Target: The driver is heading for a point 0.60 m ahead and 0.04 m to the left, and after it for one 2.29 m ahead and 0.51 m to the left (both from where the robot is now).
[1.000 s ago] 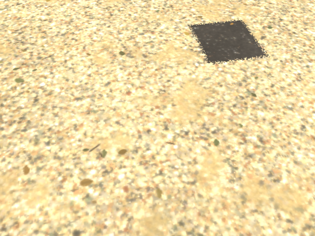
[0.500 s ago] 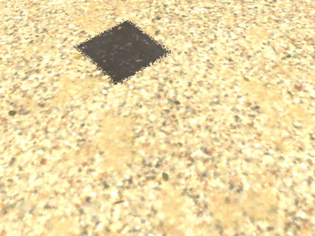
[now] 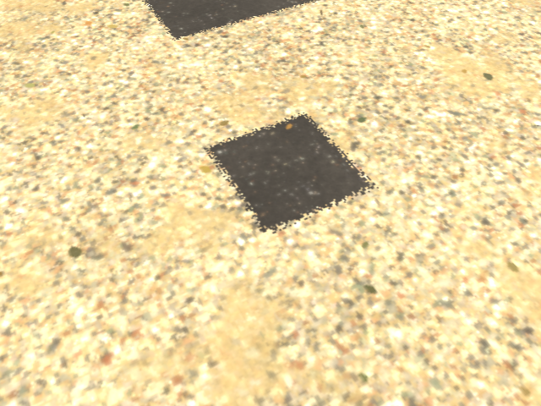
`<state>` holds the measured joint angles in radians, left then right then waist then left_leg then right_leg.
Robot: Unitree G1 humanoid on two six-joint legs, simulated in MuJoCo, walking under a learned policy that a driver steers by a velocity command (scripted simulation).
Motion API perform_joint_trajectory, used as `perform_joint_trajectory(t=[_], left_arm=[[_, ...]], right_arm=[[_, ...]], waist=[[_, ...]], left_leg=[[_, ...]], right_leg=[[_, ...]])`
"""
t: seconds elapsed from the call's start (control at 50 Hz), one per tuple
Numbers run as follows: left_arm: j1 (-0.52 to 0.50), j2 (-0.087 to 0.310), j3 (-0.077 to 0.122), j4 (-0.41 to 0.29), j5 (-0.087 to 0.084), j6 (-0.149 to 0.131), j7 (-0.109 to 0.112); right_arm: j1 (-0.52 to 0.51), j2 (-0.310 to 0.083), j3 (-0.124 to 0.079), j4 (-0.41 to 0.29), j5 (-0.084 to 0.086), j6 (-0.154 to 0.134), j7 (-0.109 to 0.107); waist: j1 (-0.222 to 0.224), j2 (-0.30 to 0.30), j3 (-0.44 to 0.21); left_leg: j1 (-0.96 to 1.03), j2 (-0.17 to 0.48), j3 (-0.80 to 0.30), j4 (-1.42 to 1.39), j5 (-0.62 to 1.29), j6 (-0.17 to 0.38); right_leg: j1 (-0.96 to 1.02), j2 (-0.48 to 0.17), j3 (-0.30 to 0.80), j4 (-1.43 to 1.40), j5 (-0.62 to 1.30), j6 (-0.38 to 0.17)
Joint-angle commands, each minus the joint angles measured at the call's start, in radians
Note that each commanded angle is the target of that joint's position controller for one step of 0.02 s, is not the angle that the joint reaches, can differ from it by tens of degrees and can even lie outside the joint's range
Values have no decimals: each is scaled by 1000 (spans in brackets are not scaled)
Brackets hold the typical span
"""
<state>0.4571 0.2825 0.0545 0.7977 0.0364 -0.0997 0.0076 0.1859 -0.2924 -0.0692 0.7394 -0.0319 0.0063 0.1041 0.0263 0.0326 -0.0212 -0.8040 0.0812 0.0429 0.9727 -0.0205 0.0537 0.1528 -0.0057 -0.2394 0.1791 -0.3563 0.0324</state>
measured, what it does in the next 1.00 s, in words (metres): walks ahead: left foot, then right foot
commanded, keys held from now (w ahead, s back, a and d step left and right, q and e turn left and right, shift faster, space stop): w+q+shift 0.16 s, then w+shift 0.04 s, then w+e+shift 0.24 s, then e+shift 0.12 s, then shift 0.32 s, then q+shift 0.12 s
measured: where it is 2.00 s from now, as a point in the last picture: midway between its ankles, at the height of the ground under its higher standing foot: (210, 292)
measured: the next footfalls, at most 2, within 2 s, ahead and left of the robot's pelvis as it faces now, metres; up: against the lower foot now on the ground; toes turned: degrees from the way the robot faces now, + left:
left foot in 0.14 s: +0.29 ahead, +0.12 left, +0.00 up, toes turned +14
right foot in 0.60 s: +0.75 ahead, +0.12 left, +0.00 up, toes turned +5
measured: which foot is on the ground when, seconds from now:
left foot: up 0.00-0.12, down 0.14-0.60, up 0.62-1.00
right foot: down 0.00-0.14, up 0.16-0.58, down 0.60-1.00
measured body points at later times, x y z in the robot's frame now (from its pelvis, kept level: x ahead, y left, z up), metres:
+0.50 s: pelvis +0.42 +0.11 +0.00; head +0.44 +0.12 +0.45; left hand +0.53 +0.38 -0.11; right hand +0.47 -0.15 -0.13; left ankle +0.25 +0.10 -0.73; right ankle +0.69 +0.03 -0.66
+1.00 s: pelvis +0.70 +0.18 +0.01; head +0.72 +0.17 +0.46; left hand +0.84 +0.44 -0.09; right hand +0.85 -0.07 -0.10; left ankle +0.79 +0.35 -0.70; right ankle +0.71 +0.12 -0.73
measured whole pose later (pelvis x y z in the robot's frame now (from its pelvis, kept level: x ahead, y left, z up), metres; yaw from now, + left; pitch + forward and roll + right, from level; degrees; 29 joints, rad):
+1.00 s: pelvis +0.70 +0.18 +0.01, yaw +1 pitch +2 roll -1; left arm 0.16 0.25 0.02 0.76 0.02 -0.03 0.00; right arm 0.20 -0.26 -0.01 0.70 0.02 -0.01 -0.04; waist 0.02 0.06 0.01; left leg -0.55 0.08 -0.08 0.75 -0.15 -0.07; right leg -0.26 0.14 0.01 0.44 -0.20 -0.11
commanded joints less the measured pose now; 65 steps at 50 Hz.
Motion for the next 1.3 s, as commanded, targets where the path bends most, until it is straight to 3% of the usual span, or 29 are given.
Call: perform_joint_trajectory(t=[0.02, 0.08, 0.12, 0.14, 0.16, 0.18, 0.24, 0.3, 0.36, 0.44, 0.52, 0.56, 0.58, 0.6, 0.62, 0.64, 0.66, 0.7, 0.76, 0.82, 0.92, 0.98, 1.08, 1.14, 1.16, 1.18, 1.2, 1.26, 1.3], left_arm=[[-52, 127, 32, -31, 3, -19, 9], [-60, 194, 42, -10, 6, 7, 16], [-105, 249, 56, -28, 5, 39, 13], [-103, 215, 44, -32, 13, 33, 7], [-87, 57, 8, -133, -10, 17, -19], [-195, 103, -3, -177, -6, -9, -17], [-214, 82, -23, -148, -9, -19, -12], [-132, 60, -31, -92, 0, 48, -37], [-283, 60, -28, -110, -26, 69, -46], [-389, 33, -34, -130, -41, 47, -63], [-328, 26, -40, -90, -14, 26, -82], [-98, 90, -14, -11, -3, 35, -76], [-10, 184, 42, -36, -80, 23, -73], [218, 208, 49, 26, -92, 25, -55], [198, 183, 18, 47, -30, 14, -36], [53, 199, 12, -24, 46, -10, -29], [-47, 177, 30, -106, 16, 5, -28], [-240, 122, 9, -144, -46, 13, -27], [-249, 116, 0, -128, -29, 6, -32], [-203, 123, 3, -93, -24, 12, -16], [-227, 67, -14, -77, -24, 60, 0], [-239, 124, 6, -68, -8, 73, 1], [-248, 140, 25, -82, -31, 115, 41], [-315, 142, 33, -110, -51, 125, 52], [-309, 130, 33, -120, -44, 115, 51], [-348, 93, 20, -179, 3, 97, 39], [-392, 92, 15, -190, 8, 81, 25], [-392, 87, 18, -158, -26, 82, 19], [-418, 83, 22, -168, -29, 90, 21]], right_arm=[[-202, -20, 15, -126, 2, -15, 12], [-94, -43, 10, -116, 20, -11, -17], [233, -131, -31, -36, 22, -24, -39], [383, -203, -65, 17, 9, -23, -60], [259, -336, -99, -4, 7, -5, -67], [288, -328, -100, -38, 15, -1, -65], [218, -176, -52, 4, -2, -37, -96], [154, -105, -15, 2, 5, -88, -92], [231, -95, -10, 41, 16, -120, -74], [243, -90, 7, 54, 20, -143, -78], [215, -111, 18, 66, 31, -157, -122], [161, -158, 1, 48, 28, -138, -156], [94, -230, -14, 16, 24, -110, -180], [-55, -234, -21, -8, 27, -89, -180], [-4, -10, 36, -60, -26, -95, -144], [264, 24, 60, -60, 43, -120, -115], [187, -96, 45, -61, 58, -128, -102], [109, -117, 31, -81, 50, -108, -105], [147, -94, 27, -87, 33, -49, -135], [111, -52, 38, -99, 25, -44, -162], [21, -25, 45, -92, 43, -35, -155], [-61, -88, 21, -133, 55, -36, -137], [-53, -76, 8, -177, 54, -37, -94], [66, -74, -8, -146, 60, -38, -79], [124, -146, -37, -140, 49, -39, -88], [174, -284, -73, -161, 30, -43, -100], [223, -228, -58, -163, 10, -44, -102], [83, -169, -51, -204, 57, -26, -118], [54, -165, -50, -217, 68, -1, -131]], waist=[[10, -83, 203], [-65, -129, 83], [-222, -140, -104], [-276, -72, -182], [-115, 296, -187], [-172, 110, -291], [-65, -104, -37], [8, -51, 33], [-45, -55, 173], [-72, -15, 168], [-24, 16, 87], [78, 58, -38], [162, 109, -138], [312, -15, -147], [160, -426, -160], [16, -281, -449], [61, -57, -426], [-60, 169, -97], [-92, 45, 15], [-60, -36, -83], [-4, -105, -152], [38, -158, -73], [39, -138, -43], [-32, -106, -66], [-50, -2, -88], [-42, 255, -112], [-85, 263, -220], [-38, -3, -145], [-18, 26, -125]], left_leg=[[-9, 21, 75, -157, -8, 67], [217, -112, 186, -213, -159, 150], [614, -206, 164, -249, -292, 196], [908, -187, 36, -303, -367, 211], [1172, 108, -612, -537, -622, 375], [1209, 173, -854, -687, -632, 386], [800, 136, -551, -724, -388, 245], [580, 66, -344, -806, -319, 194], [594, 9, -148, -883, -32, 85], [668, -29, 60, -913, 353, -4], [828, 4, 154, -756, 935, -62], [843, 25, 158, -448, 1126, -100], [781, 43, 84, -223, 1214, -151], [696, -73, 128, 252, 729, -188], [246, -245, 26, 712, -653, -194], [149, -209, -262, 848, -655, -155], [196, -163, -253, 743, -542, -105], [186, -70, -162, 548, -424, -68], [344, -14, -133, 345, -373, -111], [321, -12, -114, 121, -255, -144], [357, 0, -108, -185, -41, -150], [281, -14, -89, -218, -142, -120], [165, -14, -65, -237, -326, -69], [394, -70, -15, -467, -134, -13], [548, -24, -159, -543, 133, 43], [759, 208, -530, -548, 632, 201], [903, 278, -674, -568, 716, 326], [844, 141, -463, -536, 547, 196], [769, 78, -442, -559, 450, 159]], right_leg=[[-92, -256, -18, -124, 358, -117], [25, -265, -73, 146, 1232, -100], [-86, -282, -52, 621, 1352, -111], [-316, -232, -42, 943, 1046, -81], [-856, 29, 29, 1379, -50, 10], [-965, 28, 271, 1453, -38, -17], [-869, -134, 290, 1221, 75, -61], [-760, -173, 287, 1108, 110, -64], [-896, -159, 261, 954, 260, -81], [-851, -55, 179, 666, 491, -114], [-650, 59, 40, 423, 679, -149], [-410, 156, 24, 407, 591, -152], [-233, 116, 127, 462, 614, -156], [-105, 3, 266, 252, 800, -224], [203, -100, 421, 455, 1256, -254], [323, -331, 831, 415, 1216, -457], [178, -321, 836, 288, 957, -467], [-275, -257, 741, 115, 489, -411], [-608, -154, 552, 77, 709, -374], [-499, -101, 403, 146, 975, -339], [-365, -98, 325, 188, 770, -261], [-314, -173, 369, 184, 642, -275], [-146, -301, 444, 255, 709, -284], [-230, -227, 321, 385, 725, -197], [-352, -125, 240, 565, 607, -121], [-671, 60, 174, 855, 44, -17], [-841, 135, 323, 1038, -297, 0], [-907, 54, 374, 1065, -135, 19], [-844, 57, 367, 966, -64, 35]])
